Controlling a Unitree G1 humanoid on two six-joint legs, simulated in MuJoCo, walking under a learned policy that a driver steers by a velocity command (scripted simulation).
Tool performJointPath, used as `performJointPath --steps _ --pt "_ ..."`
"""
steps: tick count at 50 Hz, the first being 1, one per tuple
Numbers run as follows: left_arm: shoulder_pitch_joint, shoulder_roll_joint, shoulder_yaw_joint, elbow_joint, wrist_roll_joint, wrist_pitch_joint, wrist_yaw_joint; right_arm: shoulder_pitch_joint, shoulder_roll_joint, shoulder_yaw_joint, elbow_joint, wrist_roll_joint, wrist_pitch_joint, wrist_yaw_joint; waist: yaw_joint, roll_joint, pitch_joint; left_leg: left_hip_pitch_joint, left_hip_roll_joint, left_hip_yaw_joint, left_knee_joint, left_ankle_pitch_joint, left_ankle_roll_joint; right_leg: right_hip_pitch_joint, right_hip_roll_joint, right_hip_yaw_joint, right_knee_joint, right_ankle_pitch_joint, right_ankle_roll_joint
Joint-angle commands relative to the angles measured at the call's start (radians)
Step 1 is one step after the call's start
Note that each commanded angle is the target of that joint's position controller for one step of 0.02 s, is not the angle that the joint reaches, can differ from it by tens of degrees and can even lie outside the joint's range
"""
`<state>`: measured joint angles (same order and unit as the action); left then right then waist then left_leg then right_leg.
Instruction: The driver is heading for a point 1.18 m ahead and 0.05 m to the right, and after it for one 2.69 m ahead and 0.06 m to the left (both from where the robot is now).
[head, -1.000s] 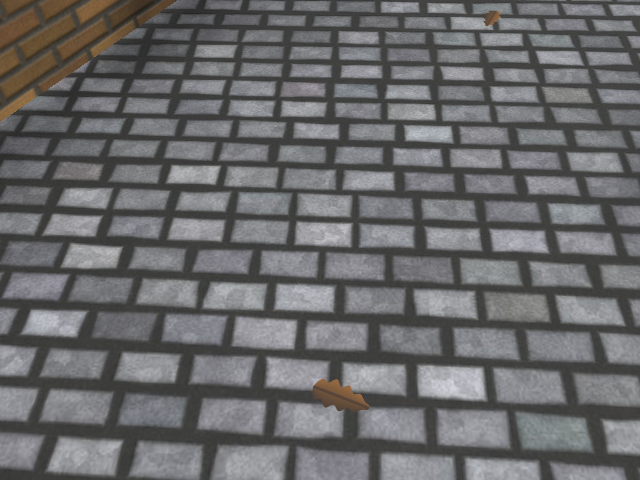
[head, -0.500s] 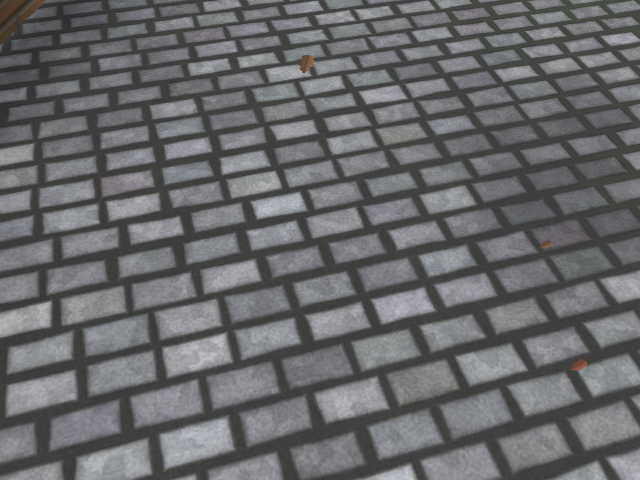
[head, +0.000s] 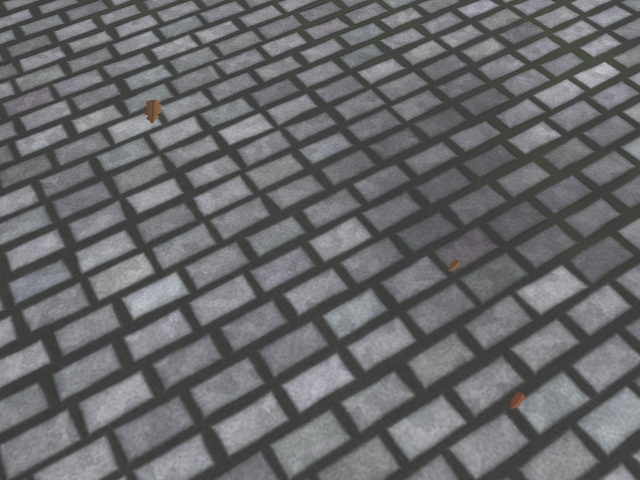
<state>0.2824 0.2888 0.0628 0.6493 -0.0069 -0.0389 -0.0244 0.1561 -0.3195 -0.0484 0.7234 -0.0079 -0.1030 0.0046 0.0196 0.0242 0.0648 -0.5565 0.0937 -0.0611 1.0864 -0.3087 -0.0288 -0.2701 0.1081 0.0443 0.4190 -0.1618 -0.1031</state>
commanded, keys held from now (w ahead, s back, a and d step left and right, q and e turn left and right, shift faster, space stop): w+e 0.34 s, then w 0.60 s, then w+q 0.06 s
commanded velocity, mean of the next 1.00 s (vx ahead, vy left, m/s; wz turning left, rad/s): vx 0.50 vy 0.00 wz -0.33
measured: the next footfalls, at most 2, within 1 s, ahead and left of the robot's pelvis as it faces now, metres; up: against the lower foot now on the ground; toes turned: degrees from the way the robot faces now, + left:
left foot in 0.28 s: +0.35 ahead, +0.14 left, +0.00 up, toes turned -14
right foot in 0.78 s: +0.54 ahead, -0.19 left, +0.00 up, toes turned -19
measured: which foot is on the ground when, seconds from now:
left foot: up 0.00-0.26, down 0.28-0.78, up 0.80-1.00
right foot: down 0.00-0.28, up 0.30-0.76, down 0.78-1.00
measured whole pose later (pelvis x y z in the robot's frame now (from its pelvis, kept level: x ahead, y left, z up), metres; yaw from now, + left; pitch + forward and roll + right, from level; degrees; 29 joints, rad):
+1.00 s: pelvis +0.52 -0.10 +0.01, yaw -18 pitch +1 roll +0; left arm 0.30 0.27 0.05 0.75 0.00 -0.07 -0.03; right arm 0.21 -0.32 -0.05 0.82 0.02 -0.07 0.01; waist 0.02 0.05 0.02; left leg -0.58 0.11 -0.03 1.06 -0.25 0.00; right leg -0.19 0.06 -0.04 0.33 -0.16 -0.07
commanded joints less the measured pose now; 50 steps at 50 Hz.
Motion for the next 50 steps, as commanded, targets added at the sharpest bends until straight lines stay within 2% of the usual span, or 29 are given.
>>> performJointPath --steps 1,5,9,12,13,14,15,16,17,18,19,20,22,26,30,33,35,37,38,39,40,41,42,43,44,45,46,48,50 --pt "-0.033 0.159 0.044 -0.067 -0.001 -0.024 0.022 0.018 -0.082 -0.024 -0.053 -0.012 0.007 -0.006 -0.032 -0.062 -0.083 -0.062 0.007 0.002 -0.117 0.112 -0.041 0.05 -0.246 0.264 -0.198 0.25 -0.194" --pt "0.024 0.173 0.049 -0.031 -0.011 -0.013 0.039 -0.142 -0.04 -0.004 -0.089 -0.005 0.001 0.004 0.029 -0.091 -0.053 0.014 -0.052 0.008 -0.423 0.365 -0.052 -0.001 -0.186 0.214 -0.182 0.129 -0.13" --pt "0.083 0.172 0.051 0.006 -0.022 -0.006 0.042 -0.212 -0.07 -0.013 -0.114 0.014 -0.012 0.02 0.051 -0.107 -0.047 0.073 -0.082 -0.025 -0.556 0.388 -0.033 0.057 -0.22 0.304 -0.12 0.035 -0.107" --pt "0.076 0.166 0.053 0.014 -0.018 0.004 0.046 -0.161 -0.104 -0.031 -0.106 0.017 -0.023 0.023 0.015 -0.148 -0.056 0.14 -0.087 -0.032 -0.594 0.258 0.008 0.125 -0.246 0.384 -0.028 0.056 -0.084" --pt "0.065 0.15 0.049 0.012 -0.017 0.008 0.045 -0.091 -0.113 -0.041 -0.088 0.015 -0.027 0.019 -0.023 -0.152 -0.078 0.234 -0.091 -0.013 -0.63 0.249 0.031 0.117 -0.223 0.382 0.025 0.079 -0.065" --pt "0.066 0.106 0.033 0.006 -0.012 0.006 0.042 0.011 -0.142 -0.055 -0.072 0.003 -0.032 0.012 -0.073 -0.127 -0.16 0.415 -0.038 -0.044 -0.636 0.237 0.072 0.077 -0.17 0.339 0.174 0.093 -0.033" --pt "0.098 0.043 0.01 -0.009 0.009 0.005 0.04 0.157 -0.196 -0.068 -0.061 -0.006 -0.03 0.003 -0.113 0.018 -0.31 0.677 0.142 -0.228 -0.623 0.187 0.126 -0.057 -0.092 0.237 0.467 -0.131 0.009" --pt "0.222 0.026 0.002 -0.041 -0.033 -0.004 0.041 0.215 -0.257 -0.084 -0.022 -0.011 -0.016 0.013 -0.047 0.365 -0.383 0.905 0.33 -0.722 -0.753 -0.109 0.28 -0.407 0.001 0.139 0.757 -0.46 0.063" --pt "0.193 0.135 0.021 -0.006 -0.04 -0.002 0.046 0.171 -0.15 -0.062 -0.047 0.01 -0.013 0.018 -0.072 0.206 -0.285 0.838 0.315 -0.729 -0.799 -0.304 0.253 -0.503 -0.082 0.167 0.868 -0.396 0.081" --pt "0.085 0.173 0.033 -0.015 -0.029 0.002 0.045 0.138 -0.098 -0.047 -0.048 0.012 -0.007 0.014 -0.097 0.115 -0.171 0.721 0.266 -0.557 -0.807 -0.246 0.213 -0.514 -0.108 0.139 0.878 -0.299 0.087" --pt "0.04 0.154 0.031 -0.018 -0.018 0.005 0.046 0.1 -0.083 -0.039 -0.047 0.0 -0.003 0.015 -0.08 0.046 -0.116 0.611 0.22 -0.437 -0.818 -0.105 0.197 -0.473 -0.136 0.115 0.854 -0.234 0.092" --pt "0.005 0.136 0.03 -0.027 -0.009 0.001 0.043 0.081 -0.065 -0.033 -0.034 -0.004 -0.001 0.015 -0.068 0.04 -0.067 0.534 0.184 -0.355 -0.837 0.009 0.203 -0.457 -0.156 0.115 0.804 -0.193 0.093" --pt "0.015 0.094 0.024 -0.026 -0.018 0.002 0.034 0.077 -0.047 -0.027 -0.016 -0.007 -0.008 0.013 -0.04 0.086 -0.057 0.462 0.14 -0.243 -0.879 0.122 0.206 -0.388 -0.18 0.096 0.733 -0.161 0.09" --pt "-0.062 0.046 0.005 -0.049 -0.002 -0.001 0.026 0.103 -0.092 -0.039 0.025 0.012 -0.015 0.013 -0.04 0.057 -0.04 0.464 0.151 -0.143 -0.933 0.283 0.252 -0.423 -0.198 0.057 0.543 -0.081 0.105" --pt "-0.183 0.024 -0.013 -0.069 -0.003 -0.023 0.005 0.13 -0.125 -0.042 0.054 0.024 0.002 0.008 -0.078 0.047 -0.025 0.456 0.112 -0.022 -0.946 0.353 0.226 -0.349 -0.195 -0.007 0.294 0.117 0.108" --pt "-0.267 0.033 -0.014 -0.092 -0.011 -0.029 -0.007 0.194 -0.145 -0.044 0.089 0.033 0.015 0.008 -0.104 0.052 -0.011 0.487 0.133 -0.006 -0.935 0.356 0.214 -0.3 -0.172 -0.033 0.194 0.153 0.1" --pt "-0.294 0.05 -0.009 -0.106 -0.014 -0.031 -0.013 0.212 -0.156 -0.047 0.108 0.039 0.026 0.006 -0.095 0.063 -0.001 0.538 0.164 -0.012 -0.911 0.391 0.201 -0.29 -0.162 -0.034 0.148 0.109 0.076" --pt "-0.249 0.079 0.005 -0.098 -0.009 -0.033 -0.015 0.203 -0.173 -0.051 0.118 0.044 0.037 0.001 -0.047 0.072 -0.03 0.571 0.171 0.006 -0.831 0.557 0.178 -0.189 -0.133 -0.058 0.1 0.063 0.043" --pt "-0.148 0.106 0.022 -0.067 -0.003 -0.032 -0.011 0.189 -0.171 -0.048 0.119 0.047 0.042 -0.002 0.015 0.062 -0.092 0.551 0.14 0.048 -0.707 0.7 0.155 -0.032 -0.107 -0.083 0.061 0.082 0.018" --pt "0.003 0.154 0.047 -0.02 0.0 -0.028 -0.002 0.195 -0.143 -0.036 0.116 0.038 0.042 -0.006 0.082 0.042 -0.191 0.462 0.091 0.089 -0.518 0.704 0.123 0.199 -0.115 -0.07 0.068 0.093 -0.011" --pt "0.163 0.238 0.068 0.005 0.015 -0.02 0.014 0.213 -0.069 -0.008 0.08 0.008 0.035 -0.007 0.123 -0.116 -0.339 0.19 0.012 0.135 -0.168 0.371 0.07 0.521 -0.346 0.231 0.079 0.062 -0.098" --pt "0.173 0.273 0.067 0.012 0.008 -0.019 0.009 0.293 -0.003 0.015 0.073 0.011 0.016 -0.002 0.067 -0.316 -0.435 -0.076 -0.129 0.041 0.083 -0.27 0.04 0.665 -0.501 0.651 -0.066 -0.121 -0.22" --pt "0.138 0.181 0.042 0.008 -0.002 -0.024 0.005 0.219 -0.11 -0.012 0.074 0.034 0.003 0.005 0.09 -0.206 -0.336 -0.186 -0.069 -0.036 0.176 -0.257 0.049 0.595 -0.469 0.616 -0.106 -0.22 -0.188" --pt "0.074 0.153 0.03 0.005 -0.005 -0.029 0.004 0.146 -0.131 -0.019 0.05 0.048 -0.006 0.01 0.072 -0.176 -0.208 -0.221 -0.025 -0.012 0.16 -0.16 0.062 0.468 -0.433 0.472 -0.126 -0.162 -0.156" --pt "0.016 0.132 0.024 0.003 0.001 -0.032 0.001 0.111 -0.116 -0.018 0.05 0.038 -0.008 0.005 0.044 -0.107 -0.15 -0.188 0.01 0.003 0.115 -0.074 0.059 0.351 -0.388 0.377 -0.149 -0.072 -0.139" --pt "-0.024 0.108 0.017 0.001 0.008 -0.036 -0.003 0.106 -0.109 -0.022 0.052 0.024 -0.003 0.004 0.015 -0.102 -0.107 -0.148 0.034 0.001 0.065 -0.016 0.051 0.261 -0.356 0.31 -0.179 0.026 -0.132" --pt "-0.046 0.093 0.013 0.002 0.015 -0.041 -0.004 0.128 -0.094 -0.021 0.059 0.022 0.006 0.006 -0.015 -0.117 -0.104 -0.091 0.049 -0.006 0.046 0.022 0.044 0.2 -0.337 0.269 -0.208 0.08 -0.13" --pt "-0.055 0.092 0.016 0.019 0.01 -0.056 -0.002 0.151 -0.057 -0.015 0.072 0.024 0.027 0.007 -0.04 -0.11 -0.098 -0.058 0.054 0.0 0.009 0.061 0.026 0.144 -0.329 0.197 -0.254 0.151 -0.142" --pt "-0.044 0.109 0.022 0.044 0.014 -0.068 0.004 0.103 -0.047 -0.013 0.06 0.024 0.043 0.004 -0.036 -0.091 -0.06 -0.104 0.057 -0.009 -0.059 0.141 0.009 0.125 -0.329 0.126 -0.288 0.187 -0.142"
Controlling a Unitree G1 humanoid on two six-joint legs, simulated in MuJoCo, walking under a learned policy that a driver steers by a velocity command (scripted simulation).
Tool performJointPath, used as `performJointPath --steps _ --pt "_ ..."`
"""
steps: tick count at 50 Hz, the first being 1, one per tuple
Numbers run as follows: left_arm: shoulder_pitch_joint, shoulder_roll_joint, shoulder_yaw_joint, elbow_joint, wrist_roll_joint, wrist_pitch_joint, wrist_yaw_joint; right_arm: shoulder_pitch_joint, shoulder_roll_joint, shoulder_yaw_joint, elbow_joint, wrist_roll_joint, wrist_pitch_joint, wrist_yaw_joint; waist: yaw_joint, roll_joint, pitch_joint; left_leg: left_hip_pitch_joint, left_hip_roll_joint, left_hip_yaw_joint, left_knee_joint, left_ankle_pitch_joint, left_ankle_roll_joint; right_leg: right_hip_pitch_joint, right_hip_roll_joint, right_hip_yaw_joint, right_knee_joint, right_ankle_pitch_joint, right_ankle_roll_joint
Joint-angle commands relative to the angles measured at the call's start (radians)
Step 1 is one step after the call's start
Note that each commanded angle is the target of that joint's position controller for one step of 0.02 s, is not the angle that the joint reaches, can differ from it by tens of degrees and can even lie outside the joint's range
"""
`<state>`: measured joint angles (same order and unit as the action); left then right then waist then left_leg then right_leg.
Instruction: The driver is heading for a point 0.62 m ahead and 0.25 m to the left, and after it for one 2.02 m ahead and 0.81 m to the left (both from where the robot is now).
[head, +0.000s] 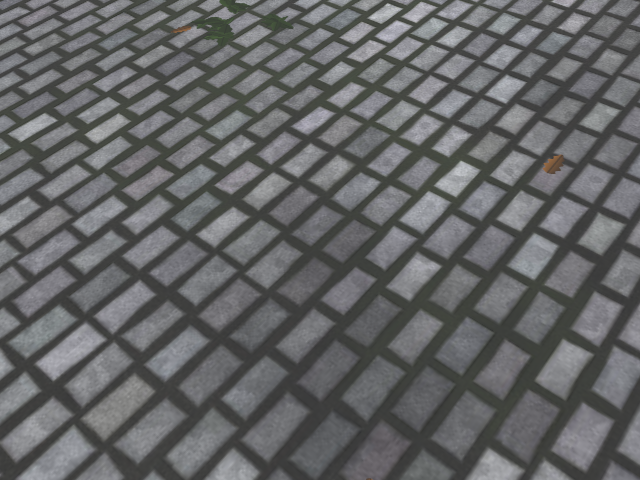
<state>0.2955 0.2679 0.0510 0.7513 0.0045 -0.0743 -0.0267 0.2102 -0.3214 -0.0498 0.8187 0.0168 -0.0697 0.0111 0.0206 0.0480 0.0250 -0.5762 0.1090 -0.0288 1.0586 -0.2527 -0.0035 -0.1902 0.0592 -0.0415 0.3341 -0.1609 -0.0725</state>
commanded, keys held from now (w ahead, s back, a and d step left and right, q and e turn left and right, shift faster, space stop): w+q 0.46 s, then q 0.54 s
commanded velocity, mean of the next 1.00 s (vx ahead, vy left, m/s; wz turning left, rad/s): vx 0.34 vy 0.00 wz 0.48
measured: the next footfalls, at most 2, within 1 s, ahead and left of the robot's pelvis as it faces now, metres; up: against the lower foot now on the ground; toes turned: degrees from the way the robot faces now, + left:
left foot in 0.34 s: +0.35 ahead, +0.16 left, +0.00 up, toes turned +11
right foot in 0.76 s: +0.63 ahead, +0.05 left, +0.00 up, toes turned +31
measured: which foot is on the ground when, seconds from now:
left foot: up 0.00-0.32, down 0.34-0.78, up 0.80-1.00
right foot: down 0.00-0.34, up 0.36-0.74, down 0.76-1.00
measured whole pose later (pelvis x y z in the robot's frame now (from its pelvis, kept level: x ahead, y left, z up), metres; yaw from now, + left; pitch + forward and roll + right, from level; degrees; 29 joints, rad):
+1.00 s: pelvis +0.47 +0.08 -0.01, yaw +34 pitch +1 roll +0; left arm 0.10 0.24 0.04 0.70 0.03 -0.01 0.03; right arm 0.22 -0.34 -0.09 0.66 0.02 0.07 -0.04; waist 0.00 0.04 0.07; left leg -0.52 0.01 -0.05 1.10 -0.44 -0.08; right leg -0.35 -0.01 -0.06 0.43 -0.10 -0.04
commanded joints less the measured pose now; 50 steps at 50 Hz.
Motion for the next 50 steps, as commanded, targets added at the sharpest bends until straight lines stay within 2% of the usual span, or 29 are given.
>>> performJointPath --steps 1,6,11,12,14,15,16,17,18,19,20,21,22,24,27,30,32,34,37,38,39,40,41,42,43,44,45,47,50 --pt "-0.043 0.134 0.036 -0.044 0.007 -0.034 0.011 0.017 -0.042 -0.011 -0.044 -0.002 0.012 -0.003 -0.027 -0.105 -0.004 -0.108 0.039 -0.051 -0.079 0.138 -0.021 0.05 -0.278 0.18 -0.213 0.195 -0.166" --pt "-0.006 0.159 0.038 0.002 0.006 -0.035 0.026 -0.12 -0.02 -0.001 -0.084 0.002 0.002 0.016 0.026 -0.091 0.038 -0.073 -0.012 -0.026 -0.346 0.378 -0.005 0.073 -0.257 0.025 -0.242 0.206 -0.11" --pt "0.063 0.171 0.044 0.061 -0.007 -0.007 0.033 -0.237 -0.01 0.007 -0.153 0.003 -0.001 0.047 0.065 -0.074 0.069 -0.14 -0.035 0.011 -0.464 0.312 0.038 0.269 -0.313 -0.033 -0.177 0.309 -0.089" --pt "0.064 0.176 0.046 0.066 -0.009 0.002 0.036 -0.245 -0.013 0.006 -0.166 0.002 -0.001 0.055 0.061 -0.08 0.066 -0.142 -0.045 0.029 -0.474 0.262 0.051 0.306 -0.323 -0.042 -0.143 0.383 -0.08" --pt "0.044 0.202 0.052 0.061 -0.011 0.019 0.047 -0.211 -0.038 -0.006 -0.18 0.0 0.001 0.064 0.025 -0.116 0.017 -0.053 -0.098 0.093 -0.473 0.152 0.085 0.344 -0.324 -0.074 -0.021 0.715 -0.055" --pt "0.036 0.216 0.056 0.057 -0.01 0.029 0.055 -0.144 -0.063 -0.021 -0.173 -0.001 0.005 0.063 -0.015 -0.138 -0.036 0.044 -0.136 0.123 -0.464 0.104 0.105 0.346 -0.318 -0.091 0.089 0.887 -0.04" --pt "0.021 0.217 0.055 0.05 -0.01 0.039 0.063 -0.007 -0.105 -0.047 -0.143 0.001 0.008 0.057 -0.092 -0.129 -0.112 0.233 -0.176 0.135 -0.505 0.13 0.136 0.291 -0.29 -0.121 0.275 0.944 -0.013" --pt "0.025 0.208 0.047 0.031 -0.003 0.036 0.072 0.161 -0.176 -0.079 -0.11 0.004 0.014 0.04 -0.168 -0.066 -0.208 0.541 -0.109 -0.01 -0.527 0.168 0.19 0.077 -0.254 -0.124 0.543 0.736 0.024" --pt "0.136 0.064 -0.001 -0.011 0.026 0.007 0.048 0.203 -0.278 -0.101 -0.11 0.012 0.017 0.03 -0.084 0.189 -0.32 0.941 0.159 -0.547 -0.564 0.031 0.385 -0.403 -0.054 -0.088 0.931 -0.131 0.097" --pt "0.062 0.116 0.004 -0.01 0.005 -0.036 0.03 0.223 -0.202 -0.078 -0.125 0.01 0.013 0.025 -0.136 0.113 -0.428 1.024 0.225 -0.809 -0.717 -0.057 0.424 -0.542 -0.003 0.128 1.061 -0.411 0.088" --pt "-0.042 0.17 0.019 -0.047 -0.036 -0.061 0.017 0.191 -0.159 -0.064 -0.124 -0.001 0.008 0.022 -0.152 0.071 -0.29 0.935 0.193 -0.654 -0.745 -0.025 0.367 -0.622 -0.064 0.161 1.057 -0.335 0.065" --pt "-0.085 0.157 0.013 -0.065 -0.037 -0.074 0.018 0.132 -0.14 -0.06 -0.135 -0.001 0.005 0.019 -0.118 -0.009 -0.189 0.784 0.151 -0.532 -0.753 0.048 0.334 -0.607 -0.107 0.146 0.976 -0.253 0.054" --pt "-0.099 0.155 0.017 -0.062 -0.014 -0.076 0.026 0.069 -0.115 -0.052 -0.148 -0.003 0.004 0.017 -0.076 -0.057 -0.112 0.636 0.115 -0.444 -0.77 0.158 0.314 -0.56 -0.137 0.135 0.88 -0.211 0.062" --pt "-0.073 0.158 0.028 -0.062 0.007 -0.052 0.031 0.003 -0.088 -0.042 -0.179 -0.019 0.005 0.011 -0.014 -0.016 -0.065 0.46 0.069 -0.359 -0.806 0.372 0.309 -0.438 -0.158 0.133 0.8 -0.177 0.088" --pt "-0.068 0.114 0.019 -0.071 0.016 -0.022 0.043 -0.003 -0.129 -0.056 -0.179 -0.017 0.009 -0.007 0.01 -0.014 -0.045 0.31 0.023 -0.221 -0.786 0.711 0.296 -0.367 -0.124 0.084 0.638 -0.127 0.146" --pt "-0.154 0.08 0.004 -0.088 0.016 -0.016 0.042 0.027 -0.147 -0.066 -0.165 0.001 0.036 -0.029 -0.025 0.026 -0.086 0.256 -0.057 -0.147 -0.734 0.683 0.219 -0.262 -0.057 0.063 0.405 0.105 0.161" --pt "-0.215 0.086 0.005 -0.105 0.004 -0.014 0.033 0.063 -0.145 -0.067 -0.153 0.006 0.057 -0.04 -0.054 0.047 -0.108 0.28 -0.058 -0.185 -0.705 0.567 0.186 -0.226 -0.023 0.075 0.295 0.2 0.16" --pt "-0.242 0.109 0.013 -0.117 -0.001 -0.012 0.027 0.074 -0.137 -0.066 -0.15 0.006 0.071 -0.045 -0.057 0.06 -0.112 0.325 -0.04 -0.258 -0.663 0.464 0.17 -0.213 -0.013 0.11 0.222 0.193 0.152" --pt "-0.175 0.149 0.034 -0.102 0.007 -0.023 0.025 0.02 -0.112 -0.062 -0.174 0.002 0.078 -0.054 -0.001 0.079 -0.112 0.38 -0.038 -0.357 -0.537 0.368 0.134 -0.149 -0.036 0.142 0.116 0.189 0.109" --pt "-0.135 0.166 0.04 -0.096 0.018 -0.03 0.03 0.016 -0.081 -0.053 -0.186 -0.001 0.076 -0.052 0.017 0.052 -0.141 0.361 -0.088 -0.34 -0.438 0.293 0.099 -0.046 -0.088 0.153 0.057 0.307 0.076" --pt "-0.082 0.217 0.047 -0.103 0.035 -0.029 0.041 0.05 -0.024 -0.034 -0.204 -0.019 0.072 -0.05 0.014 -0.103 -0.243 0.252 -0.173 -0.241 -0.195 -0.027 0.049 0.165 -0.286 0.317 0.089 0.614 0.006" --pt "-0.075 0.236 0.05 -0.095 0.049 -0.007 0.042 0.248 -0.008 -0.025 -0.202 -0.003 0.071 -0.044 -0.076 -0.356 -0.348 0.034 -0.271 -0.166 0.022 -0.509 0.001 0.374 -0.516 0.635 0.089 0.713 -0.194" --pt "-0.108 0.181 0.045 -0.111 0.015 0.008 0.041 0.279 -0.115 -0.046 -0.165 0.001 0.081 -0.042 -0.067 -0.272 -0.33 -0.019 -0.179 -0.158 0.146 -0.441 -0.033 0.315 -0.519 0.689 0.058 0.455 -0.212" --pt "-0.139 0.124 0.029 -0.129 0.012 0.018 0.045 0.172 -0.168 -0.065 -0.167 0.007 0.098 -0.046 -0.028 -0.186 -0.233 -0.046 -0.148 -0.128 0.197 -0.36 -0.056 0.23 -0.44 0.54 0.046 0.31 -0.168" --pt "-0.176 0.112 0.021 -0.131 0.018 0.032 0.047 0.121 -0.164 -0.07 -0.172 0.007 0.118 -0.055 -0.03 -0.136 -0.184 -0.041 -0.126 -0.103 0.202 -0.296 -0.069 0.142 -0.383 0.445 0.021 0.192 -0.135" --pt "-0.212 0.112 0.019 -0.133 0.017 0.042 0.049 0.094 -0.16 -0.073 -0.185 0.002 0.132 -0.06 -0.033 -0.143 -0.127 -0.035 -0.107 -0.092 0.199 -0.253 -0.078 0.055 -0.351 0.382 -0.008 0.123 -0.131" --pt "-0.23 0.128 0.022 -0.128 0.023 0.048 0.054 0.094 -0.131 -0.067 -0.192 0.004 0.14 -0.058 -0.044 -0.174 -0.093 0.011 -0.101 -0.063 0.182 -0.215 -0.082 -0.028 -0.314 0.308 -0.041 0.111 -0.127" --pt "-0.226 0.126 0.025 -0.116 0.027 0.052 0.059 0.1 -0.085 -0.058 -0.201 0.005 0.14 -0.056 -0.041 -0.199 -0.088 0.047 -0.101 -0.021 0.106 -0.183 -0.085 -0.048 -0.283 0.215 -0.065 0.141 -0.139" --pt "-0.209 0.139 0.035 -0.099 0.018 0.056 0.065 0.051 -0.065 -0.049 -0.227 -0.003 0.133 -0.05 -0.018 -0.184 -0.124 0.056 -0.063 -0.014 -0.015 -0.156 -0.083 0.019 -0.33 0.178 -0.065 0.198 -0.175"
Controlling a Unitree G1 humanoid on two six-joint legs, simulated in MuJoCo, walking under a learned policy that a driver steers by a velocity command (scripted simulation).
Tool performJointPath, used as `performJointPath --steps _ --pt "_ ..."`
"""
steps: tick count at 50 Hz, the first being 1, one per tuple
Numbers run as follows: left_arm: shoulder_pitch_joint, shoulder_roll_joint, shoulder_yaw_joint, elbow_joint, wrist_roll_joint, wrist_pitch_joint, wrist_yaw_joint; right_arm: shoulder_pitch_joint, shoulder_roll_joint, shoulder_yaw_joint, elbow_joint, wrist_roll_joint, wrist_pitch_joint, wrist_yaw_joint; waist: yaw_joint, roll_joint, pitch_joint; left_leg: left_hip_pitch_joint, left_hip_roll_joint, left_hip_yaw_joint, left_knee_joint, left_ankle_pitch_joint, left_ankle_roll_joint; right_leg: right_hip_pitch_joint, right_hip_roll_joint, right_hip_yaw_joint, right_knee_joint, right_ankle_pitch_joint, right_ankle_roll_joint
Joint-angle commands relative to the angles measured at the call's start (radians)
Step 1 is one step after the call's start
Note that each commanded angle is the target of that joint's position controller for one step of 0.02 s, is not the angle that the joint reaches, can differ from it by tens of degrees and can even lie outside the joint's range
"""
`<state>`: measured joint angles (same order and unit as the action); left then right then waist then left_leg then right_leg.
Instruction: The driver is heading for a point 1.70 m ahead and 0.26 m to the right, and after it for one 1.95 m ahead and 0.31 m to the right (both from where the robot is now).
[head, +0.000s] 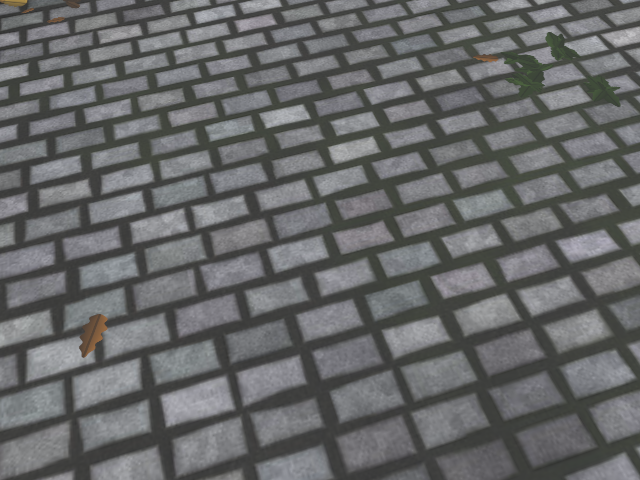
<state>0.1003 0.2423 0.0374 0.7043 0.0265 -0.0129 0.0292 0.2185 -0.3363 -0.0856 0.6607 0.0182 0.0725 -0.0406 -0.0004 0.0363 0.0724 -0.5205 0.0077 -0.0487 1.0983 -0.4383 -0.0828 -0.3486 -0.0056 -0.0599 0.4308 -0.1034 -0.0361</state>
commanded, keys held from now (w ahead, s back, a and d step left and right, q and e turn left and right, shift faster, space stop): q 0.12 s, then no key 0.88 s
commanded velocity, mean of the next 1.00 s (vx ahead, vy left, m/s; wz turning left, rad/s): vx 0.01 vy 0.00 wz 0.21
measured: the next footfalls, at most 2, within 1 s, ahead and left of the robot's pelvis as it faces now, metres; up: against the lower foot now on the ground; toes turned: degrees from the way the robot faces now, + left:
left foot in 0.22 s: +0.05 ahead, +0.14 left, +0.00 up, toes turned +8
right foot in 0.56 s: +0.08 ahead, -0.10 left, +0.00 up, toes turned +9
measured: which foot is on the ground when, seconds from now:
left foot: up 0.00-0.20, down 0.22-1.00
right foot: down 0.00-0.22, up 0.24-0.54, down 0.56-1.00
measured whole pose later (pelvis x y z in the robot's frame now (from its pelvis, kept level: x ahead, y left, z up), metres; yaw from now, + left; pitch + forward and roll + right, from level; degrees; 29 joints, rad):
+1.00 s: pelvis +0.02 +0.02 +0.00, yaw +10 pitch -2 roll +0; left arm 0.15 0.24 0.02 0.99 0.01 0.00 0.02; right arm 0.19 -0.25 -0.05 0.92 -0.01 0.02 -0.03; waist 0.00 0.00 0.04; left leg -0.19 -0.02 -0.02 0.48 -0.25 0.01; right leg -0.17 -0.02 0.00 0.47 -0.27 0.01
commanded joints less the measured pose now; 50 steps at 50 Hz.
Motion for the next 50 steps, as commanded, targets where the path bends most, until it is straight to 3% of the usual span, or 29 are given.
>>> performJointPath --steps 1,7,9,10,11,12,13,14,15,16,18,21,24,26,27,28,29,30,31,32,36,43,50 --pt "-0.02 0.173 0.052 -0.05 -0.006 -0.003 0.009 0.029 -0.047 -0.01 -0.076 -0.006 -0.01 0.006 0.007 -0.168 -0.18 0.022 0.049 0.012 -0.098 0.043 0.0 0.181 -0.274 0.181 -0.162 0.139 -0.215" --pt "-0.025 0.217 0.069 -0.023 -0.025 0.014 -0.008 0.005 -0.059 -0.011 -0.094 -0.006 -0.007 0.035 0.011 -0.181 -0.168 0.165 0.041 0.074 -0.346 0.078 0.052 0.173 -0.302 0.113 -0.141 0.096 -0.195" --pt "-0.032 0.217 0.067 -0.005 -0.047 0.021 -0.011 0.062 -0.049 -0.013 -0.07 -0.012 -0.01 0.043 -0.031 -0.164 -0.172 0.28 0.006 0.106 -0.548 0.185 0.095 0.149 -0.282 0.083 -0.071 0.086 -0.15" --pt "0.009 0.193 0.062 0.019 -0.055 0.024 -0.013 0.093 -0.069 -0.02 -0.056 -0.018 -0.012 0.041 -0.037 -0.134 -0.165 0.368 -0.004 0.083 -0.65 0.259 0.127 0.093 -0.249 0.05 -0.01 0.021 -0.092" --pt "0.046 0.13 0.044 0.027 -0.035 0.022 -0.023 0.104 -0.139 -0.036 -0.062 -0.021 -0.013 0.031 -0.01 0.062 -0.156 0.47 0.153 -0.143 -0.756 0.433 0.19 -0.049 -0.158 -0.054 0.19 -0.165 0.01" --pt "0.009 0.111 0.036 -0.018 -0.003 0.016 -0.022 0.056 -0.224 -0.046 -0.096 -0.033 -0.015 0.022 -0.004 0.279 -0.114 0.447 0.375 -0.419 -0.792 0.565 0.366 -0.265 -0.012 -0.081 0.367 -0.506 0.095" --pt "-0.068 0.171 0.056 -0.024 -0.008 0.017 -0.012 0.068 -0.178 -0.035 -0.096 -0.06 -0.037 0.025 -0.068 0.176 -0.139 0.368 0.377 -0.394 -0.798 0.553 0.419 -0.242 -0.031 0.049 0.569 -0.534 0.098" --pt "-0.048 0.175 0.063 -0.013 -0.027 0.022 -0.012 0.023 -0.145 -0.021 -0.085 -0.062 -0.055 0.025 -0.033 0.15 -0.133 0.351 0.319 -0.302 -0.792 0.534 0.38 -0.239 -0.04 0.08 0.63 -0.47 0.089" --pt "-0.008 0.168 0.066 0.017 -0.03 0.028 -0.008 -0.035 -0.124 -0.017 -0.084 -0.047 -0.066 0.025 -0.004 0.116 -0.128 0.358 0.259 -0.231 -0.783 0.501 0.325 -0.238 -0.046 0.088 0.635 -0.403 0.089" --pt "0.01 0.174 0.069 0.036 -0.021 0.032 -0.002 -0.07 -0.094 -0.006 -0.083 -0.033 -0.073 0.024 0.005 0.115 -0.13 0.371 0.238 -0.197 -0.771 0.545 0.297 -0.238 -0.05 0.09 0.636 -0.348 0.097" --pt "0.036 0.156 0.066 0.053 -0.023 0.033 -0.004 -0.087 -0.048 0.016 -0.073 -0.034 -0.077 0.019 0.025 0.099 -0.151 0.356 0.205 -0.138 -0.753 0.683 0.294 -0.163 -0.042 0.087 0.637 -0.279 0.117" --pt "0.011 0.111 0.042 0.055 -0.03 0.031 -0.011 -0.084 -0.045 0.017 -0.053 -0.033 -0.074 0.019 0.005 0.101 -0.153 0.397 0.182 -0.112 -0.731 0.668 0.287 -0.089 -0.051 0.08 0.413 -0.247 0.125" --pt "-0.004 0.123 0.036 0.052 -0.034 0.032 -0.015 -0.059 -0.068 0.011 -0.022 -0.033 -0.063 0.024 -0.024 0.109 -0.144 0.395 0.209 -0.165 -0.724 0.634 0.316 -0.007 -0.043 0.066 0.267 -0.285 0.119" --pt "0.028 0.124 0.034 0.07 -0.034 0.03 -0.017 -0.08 -0.052 0.018 -0.004 -0.024 -0.062 0.027 -0.002 0.098 -0.131 0.372 0.199 -0.18 -0.71 0.593 0.302 0.068 -0.037 0.058 0.108 -0.199 0.105" --pt "0.053 0.117 0.03 0.083 -0.026 0.025 -0.019 -0.08 -0.04 0.023 0.011 -0.015 -0.063 0.029 0.021 0.076 -0.121 0.344 0.178 -0.171 -0.704 0.546 0.27 0.144 -0.036 0.058 -0.039 -0.043 0.089" --pt "0.065 0.141 0.03 0.089 -0.011 0.021 -0.018 -0.052 -0.026 0.028 0.026 -0.019 -0.072 0.03 0.015 0.039 -0.134 0.312 0.147 -0.165 -0.703 0.465 0.224 0.23 -0.068 0.103 -0.075 0.101 0.071" --pt "0.075 0.207 0.042 0.091 -0.006 0.02 -0.012 -0.017 -0.02 0.03 0.032 -0.04 -0.083 0.037 -0.026 -0.063 -0.151 0.269 0.086 -0.118 -0.669 0.362 0.18 0.297 -0.136 0.159 -0.026 0.292 0.041" --pt "0.049 0.216 0.049 0.111 -0.021 0.02 -0.015 0.003 -0.017 0.027 0.042 -0.04 -0.088 0.039 -0.053 -0.156 -0.148 0.295 0.03 -0.056 -0.697 0.292 0.144 0.23 -0.124 0.135 0.012 0.156 0.002" --pt "0.033 0.159 0.038 0.106 -0.025 0.016 -0.022 -0.06 -0.041 0.026 0.05 -0.043 -0.087 0.036 -0.006 -0.118 -0.124 0.331 0.018 -0.039 -0.677 0.275 0.121 0.172 -0.1 0.131 -0.01 0.046 0.0" --pt "0.03 0.138 0.031 0.116 -0.017 0.011 -0.022 -0.095 -0.038 0.022 0.046 -0.037 -0.081 0.032 0.0 -0.107 -0.115 0.34 0.018 -0.032 -0.665 0.28 0.12 0.148 -0.096 0.13 -0.026 0.005 0.01" --pt "0.037 0.128 0.022 0.153 -0.017 -0.007 -0.017 -0.087 -0.015 0.021 0.076 -0.035 -0.058 0.019 0.001 -0.09 -0.088 0.345 0.024 -0.04 -0.676 0.316 0.129 0.137 -0.077 0.113 -0.033 -0.018 0.034" --pt "0.039 0.127 0.014 0.207 -0.019 -0.003 -0.004 -0.065 -0.01 0.016 0.157 -0.03 -0.065 0.013 0.008 -0.041 -0.067 0.341 0.02 -0.03 -0.691 0.323 0.112 0.148 -0.063 0.106 -0.038 -0.045 0.03" --pt "0.044 0.118 0.008 0.258 -0.02 0.0 -0.001 -0.047 -0.014 0.016 0.233 -0.027 -0.07 0.006 0.008 -0.032 -0.061 0.348 0.02 -0.021 -0.698 0.331 0.105 0.152 -0.05 0.097 -0.044 -0.046 0.027"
